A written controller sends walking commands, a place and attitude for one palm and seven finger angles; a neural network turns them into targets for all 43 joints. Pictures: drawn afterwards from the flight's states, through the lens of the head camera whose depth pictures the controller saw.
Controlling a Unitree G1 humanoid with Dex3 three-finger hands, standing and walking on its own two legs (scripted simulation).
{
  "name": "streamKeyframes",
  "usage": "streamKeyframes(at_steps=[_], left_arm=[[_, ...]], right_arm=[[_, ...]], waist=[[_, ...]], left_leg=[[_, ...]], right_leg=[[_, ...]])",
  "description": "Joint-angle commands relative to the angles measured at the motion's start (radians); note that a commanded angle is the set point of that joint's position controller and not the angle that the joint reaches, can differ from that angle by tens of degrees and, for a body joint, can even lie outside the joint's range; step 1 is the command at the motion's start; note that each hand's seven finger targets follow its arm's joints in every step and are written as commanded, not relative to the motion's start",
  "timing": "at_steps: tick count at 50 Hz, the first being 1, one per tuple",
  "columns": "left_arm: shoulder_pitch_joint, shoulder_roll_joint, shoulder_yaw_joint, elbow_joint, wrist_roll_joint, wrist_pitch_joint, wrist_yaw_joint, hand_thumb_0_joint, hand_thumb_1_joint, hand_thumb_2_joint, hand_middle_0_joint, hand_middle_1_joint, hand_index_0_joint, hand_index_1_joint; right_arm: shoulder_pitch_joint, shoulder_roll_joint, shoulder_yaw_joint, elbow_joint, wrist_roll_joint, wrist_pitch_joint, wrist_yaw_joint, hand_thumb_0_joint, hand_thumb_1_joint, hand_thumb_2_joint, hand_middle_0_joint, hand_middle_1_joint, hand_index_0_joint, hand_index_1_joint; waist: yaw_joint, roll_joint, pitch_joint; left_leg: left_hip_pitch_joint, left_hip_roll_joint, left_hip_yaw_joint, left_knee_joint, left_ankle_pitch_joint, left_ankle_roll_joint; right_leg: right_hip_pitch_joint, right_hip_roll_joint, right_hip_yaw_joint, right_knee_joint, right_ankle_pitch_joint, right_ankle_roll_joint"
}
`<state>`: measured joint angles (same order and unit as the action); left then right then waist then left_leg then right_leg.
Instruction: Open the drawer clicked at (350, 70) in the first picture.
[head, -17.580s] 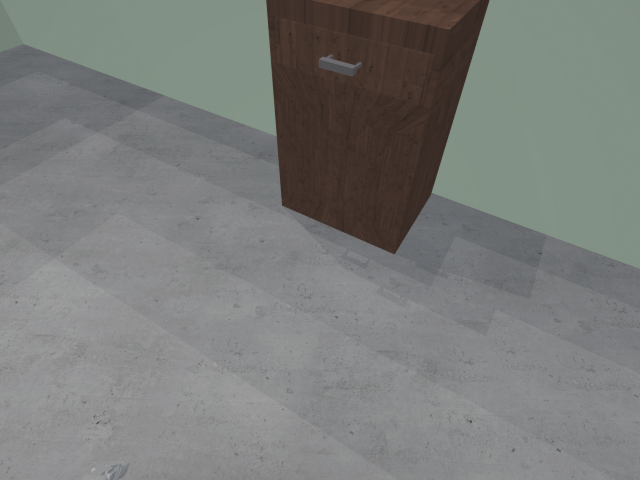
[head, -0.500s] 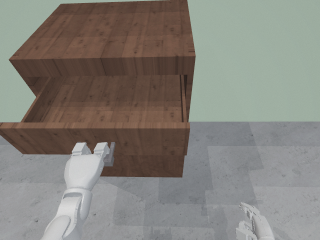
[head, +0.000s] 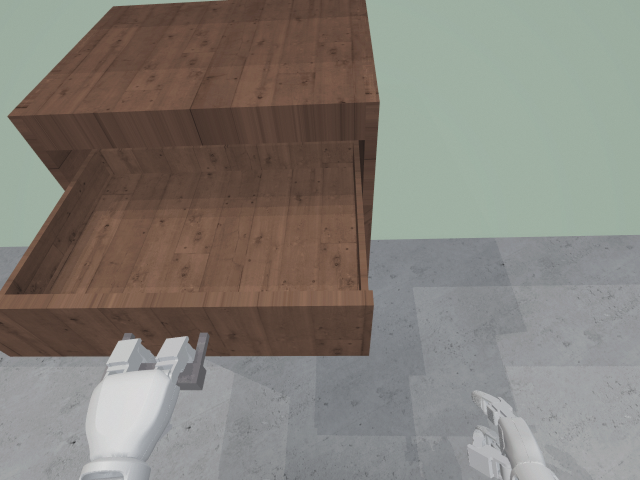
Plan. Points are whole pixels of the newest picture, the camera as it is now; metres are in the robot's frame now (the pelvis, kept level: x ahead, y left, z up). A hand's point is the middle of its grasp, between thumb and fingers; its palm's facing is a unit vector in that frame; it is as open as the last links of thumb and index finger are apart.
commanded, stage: pull the drawer open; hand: left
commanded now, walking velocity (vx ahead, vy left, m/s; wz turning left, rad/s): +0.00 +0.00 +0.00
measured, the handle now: (160, 358) +0.26 +0.22 +0.02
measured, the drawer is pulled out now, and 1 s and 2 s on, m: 0.30 0.30 0.30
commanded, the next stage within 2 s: open the thumb to release the handle in 0.08 s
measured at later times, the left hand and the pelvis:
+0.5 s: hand (154, 407) +0.21 +0.22 +0.00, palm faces +0.04 -0.09 -1.00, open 8.4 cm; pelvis -0.01 +0.00 +0.00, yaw +2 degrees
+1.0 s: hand (154, 409) +0.21 +0.22 +0.00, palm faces +0.05 -0.10 -0.99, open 13.8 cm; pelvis -0.03 +0.01 +0.00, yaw +2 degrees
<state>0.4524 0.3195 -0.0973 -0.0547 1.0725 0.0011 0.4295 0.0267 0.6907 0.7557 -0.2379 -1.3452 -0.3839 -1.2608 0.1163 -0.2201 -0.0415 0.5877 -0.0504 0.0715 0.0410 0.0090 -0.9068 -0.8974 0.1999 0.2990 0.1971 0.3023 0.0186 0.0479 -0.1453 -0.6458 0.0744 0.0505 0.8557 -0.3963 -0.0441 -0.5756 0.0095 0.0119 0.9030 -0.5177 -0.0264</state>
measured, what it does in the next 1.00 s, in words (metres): stands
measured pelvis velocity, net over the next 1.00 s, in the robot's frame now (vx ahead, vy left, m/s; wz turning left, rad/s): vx -0.03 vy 0.01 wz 0.03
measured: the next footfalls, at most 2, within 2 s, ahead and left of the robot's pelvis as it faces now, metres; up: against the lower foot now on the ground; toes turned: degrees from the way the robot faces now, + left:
none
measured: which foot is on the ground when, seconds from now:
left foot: down 0.00-1.00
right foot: down 0.00-1.00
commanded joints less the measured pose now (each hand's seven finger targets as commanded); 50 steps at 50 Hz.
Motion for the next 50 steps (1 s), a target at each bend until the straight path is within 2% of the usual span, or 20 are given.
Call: streamKeyframes(at_steps=[1, 8, 9, 10, 11, 12, 16, 19, 21, 22, 23, 27, 29, 36, 38, 39, 41, 45, 48, 50], left_arm=[[0.181, 0.132, 0.108, -0.255, -0.026, -0.024, 0.067, 0.0, 0.9, 0.9, -0.4, -1.35, -0.4, -1.35], [0.229, 0.131, 0.101, -0.301, -0.026, -0.014, 0.075, 0.0, 0.9, 0.9, -0.4, -1.35, -0.4, -1.35], [-0.1, 0.208, 0.159, -0.271, -0.004, -0.007, 0.089, 0.0, 0.9, 0.9, -0.4, -1.35, -0.4, -1.35], [-0.125, 0.212, 0.191, -0.255, 0.008, -0.01, 0.103, 0.0, 0.83, 0.87, -0.395, -1.342, -0.395, -1.342], [-0.124, 0.219, 0.2, -0.245, 0.013, -0.006, 0.117, 0.0, 0.76, 0.84, -0.39, -1.335, -0.39, -1.335], [-0.05, 0.17, 0.168, -0.18, 0.007, 0.008, 0.117, 0.0, 0.69, 0.81, -0.385, -1.327, -0.385, -1.327], [-0.138, 0.146, 0.109, -0.189, -0.019, 0.038, 0.094, 0.0, 0.41, 0.69, -0.365, -1.298, -0.365, -1.298], [-0.125, 0.158, 0.108, -0.135, -0.011, 0.054, 0.075, 0.0, 0.2, 0.6, -0.35, -1.275, -0.35, -1.275], [-0.165, 0.183, 0.12, -0.13, -0.004, 0.055, 0.064, 0.0, 0.06, 0.54, -0.34, -1.26, -0.34, -1.26], [-0.174, 0.155, 0.085, -0.128, -0.004, 0.054, 0.056, 0.0, -0.01, 0.51, -0.335, -1.253, -0.335, -1.253], [-0.172, 0.178, 0.111, -0.123, -0.007, 0.047, 0.053, 0.0, -0.08, 0.48, -0.33, -1.245, -0.33, -1.245], [-0.176, 0.144, 0.076, -0.106, -0.012, 0.033, 0.039, 0.0, -0.36, 0.36, -0.31, -1.215, -0.31, -1.215], [-0.188, 0.152, 0.088, -0.09, -0.011, 0.025, 0.039, 0.0, -0.5, 0.3, -0.3, -1.2, -0.3, -1.2], [-0.28, 0.166, 0.1, -0.071, 0.001, 0.016, 0.051, 0.0, -0.5, 0.3, -0.3, -1.2, -0.3, -1.2], [-0.284, 0.158, 0.089, -0.071, 0.003, 0.017, 0.053, 0.0, -0.5, 0.3, -0.3, -1.2, -0.3, -1.2], [-0.246, 0.117, 0.053, -0.045, 0.0, 0.021, 0.051, 0.0, -0.5, 0.3, -0.3, -1.2, -0.3, -1.2], [-0.247, 0.15, 0.087, -0.04, -0.001, 0.025, 0.051, 0.0, -0.5, 0.3, -0.3, -1.2, -0.3, -1.2], [-0.33, 0.13, 0.05, -0.043, 0.009, 0.032, 0.052, 0.0, -0.5, 0.3, -0.3, -1.2, -0.3, -1.2], [-0.415, 0.157, 0.062, -0.025, 0.009, 0.037, 0.054, 0.0, -0.5, 0.3, -0.3, -1.2, -0.3, -1.2], [-0.41, 0.15, 0.058, -0.006, 0.007, 0.038, 0.052, 0.0, -0.5, 0.3, -0.3, -1.2, -0.3, -1.2]], right_arm=[[-0.115, -0.092, -0.028, -0.18, -0.005, -0.049, 0.013, 0.0, -0.9, -0.9, 0.2, 0.3, 0.2, 0.3], [-0.101, -0.095, -0.024, -0.206, -0.008, -0.045, 0.027, 0.0, -0.9, -0.9, 0.2, 0.3, 0.2, 0.3], [-0.104, -0.111, -0.024, -0.159, -0.012, -0.03, 0.003, 0.0, -0.9, -0.9, 0.2, 0.3, 0.2, 0.3], [-0.103, -0.099, -0.028, -0.162, -0.02, -0.036, -0.011, 0.0, -0.9, -0.9, 0.2, 0.3, 0.2, 0.3], [-0.105, -0.1, -0.028, -0.159, -0.021, -0.04, -0.021, 0.0, -0.9, -0.9, 0.2, 0.3, 0.2, 0.3], [-0.094, -0.091, -0.03, -0.158, -0.011, -0.046, -0.025, 0.0, -0.9, -0.9, 0.2, 0.3, 0.2, 0.3], [-0.103, -0.1, -0.031, -0.141, -0.004, -0.043, -0.04, 0.0, -0.9, -0.9, 0.2, 0.3, 0.2, 0.3], [-0.104, -0.097, -0.027, -0.129, 0.006, -0.042, -0.054, 0.0, -0.9, -0.9, 0.2, 0.3, 0.2, 0.3], [-0.123, -0.097, -0.017, -0.123, 0.004, -0.038, -0.06, 0.0, -0.9, -0.9, 0.2, 0.3, 0.2, 0.3], [-0.118, -0.094, -0.019, -0.121, 0.007, -0.041, -0.063, 0.0, -0.9, -0.9, 0.2, 0.3, 0.2, 0.3], [-0.12, -0.091, -0.016, -0.118, 0.007, -0.043, -0.064, 0.0, -0.9, -0.9, 0.2, 0.3, 0.2, 0.3], [-0.119, -0.091, -0.017, -0.116, 0.009, -0.045, -0.064, 0.0, -0.9, -0.9, 0.2, 0.3, 0.2, 0.3], [-0.123, -0.091, -0.019, -0.114, 0.01, -0.046, -0.067, 0.0, -0.9, -0.9, 0.2, 0.3, 0.2, 0.3], [-0.133, -0.092, -0.018, -0.108, 0.005, -0.045, -0.069, 0.0, -0.9, -0.9, 0.2, 0.3, 0.2, 0.3], [-0.13, -0.09, -0.02, -0.108, 0.006, -0.047, -0.067, 0.0, -0.9, -0.9, 0.2, 0.3, 0.2, 0.3], [-0.122, -0.089, -0.024, -0.11, 0.007, -0.049, -0.065, 0.0, -0.9, -0.9, 0.2, 0.3, 0.2, 0.3], [-0.131, -0.094, -0.021, -0.108, 0.009, -0.045, -0.063, 0.0, -0.9, -0.9, 0.2, 0.3, 0.2, 0.3], [-0.13, -0.092, -0.019, -0.108, 0.009, -0.042, -0.065, 0.0, -0.9, -0.9, 0.2, 0.3, 0.2, 0.3], [-0.126, -0.094, -0.018, -0.096, 0.01, -0.042, -0.076, 0.0, -0.9, -0.9, 0.2, 0.3, 0.2, 0.3], [-0.123, -0.093, -0.018, -0.095, 0.011, -0.042, -0.08, 0.0, -0.9, -0.9, 0.2, 0.3, 0.2, 0.3]], waist=[[0.062, -0.04, -0.195], [0.058, -0.026, -0.205], [-0.008, -0.043, -0.164], [0.022, -0.029, -0.189], [0.025, -0.022, -0.199], [0.031, -0.025, -0.202], [0.012, -0.05, -0.24], [0.023, -0.08, -0.191], [0.032, -0.086, -0.199], [0.026, -0.068, -0.185], [0.035, -0.078, -0.19], [0.029, -0.067, -0.154], [0.03, -0.059, -0.128], [0.029, -0.045, -0.148], [0.032, -0.035, -0.152], [0.027, -0.052, -0.134], [0.036, -0.061, -0.142], [0.024, -0.043, -0.132], [0.016, -0.039, -0.142], [0.023, -0.045, -0.152]], left_leg=[[0.208, -0.095, -0.016, -0.007, 0.383, 0.062], [0.198, -0.088, -0.021, 0.028, 0.407, 0.063], [0.169, -0.091, -0.026, 0.04, 0.31, 0.062], [0.168, -0.098, -0.02, 0.04, 0.272, 0.06], [0.175, -0.099, -0.021, 0.038, 0.278, 0.062], [0.179, -0.1, -0.014, 0.032, 0.278, 0.063], [0.206, -0.101, -0.014, 0.018, 0.306, 0.067], [0.192, -0.101, -0.012, -0.008, 0.28, 0.069], [0.196, -0.104, -0.012, -0.022, 0.269, 0.067], [0.198, -0.104, -0.007, -0.028, 0.255, 0.069], [0.202, -0.105, -0.006, -0.032, 0.256, 0.068], [0.207, -0.102, -0.011, -0.051, 0.238, 0.068], [0.203, -0.103, -0.011, -0.058, 0.22, 0.068], [0.219, -0.102, -0.014, -0.064, 0.193, 0.064], [0.224, -0.102, -0.013, -0.067, 0.195, 0.064], [0.216, -0.101, -0.013, -0.068, 0.194, 0.067], [0.208, -0.101, -0.015, -0.07, 0.198, 0.063], [0.208, -0.1, -0.016, -0.075, 0.165, 0.064], [0.216, -0.099, -0.015, -0.075, 0.151, 0.069], [0.217, -0.101, -0.015, -0.076, 0.158, 0.069]], right_leg=[[0.02, 0.031, 0.013, -0.097, 0.582, -0.012], [-0.023, 0.031, 0.017, -0.065, 0.592, -0.011], [-0.077, 0.025, 0.014, -0.074, 0.545, -0.006], [-0.072, 0.027, 0.018, -0.076, 0.5, -0.006], [-0.061, 0.029, 0.019, -0.083, 0.507, -0.01], [-0.048, 0.029, -0.001, -0.083, 0.503, -0.008], [-0.011, 0.024, -0.006, -0.104, 0.54, 0.0], [0.009, 0.025, -0.017, -0.127, 0.528, 0.005], [0.022, 0.024, -0.006, -0.141, 0.511, 0.005], [0.022, 0.02, -0.01, -0.148, 0.503, 0.006], [0.027, 0.02, -0.005, -0.153, 0.499, 0.007], [0.024, 0.022, -0.015, -0.169, 0.458, 0.005], [0.011, 0.024, -0.016, -0.181, 0.418, 0.004], [-0.008, 0.026, -0.013, -0.194, 0.342, 0.0], [-0.01, 0.026, -0.016, -0.19, 0.342, 0.0], [-0.011, 0.026, -0.027, -0.189, 0.35, 0.0], [0.001, 0.027, -0.02, -0.189, 0.352, -0.001], [-0.029, 0.025, -0.029, -0.192, 0.294, 0.0], [-0.035, 0.024, -0.025, -0.2, 0.275, 0.0], [-0.024, 0.025, -0.025, -0.2, 0.285, 0.001]])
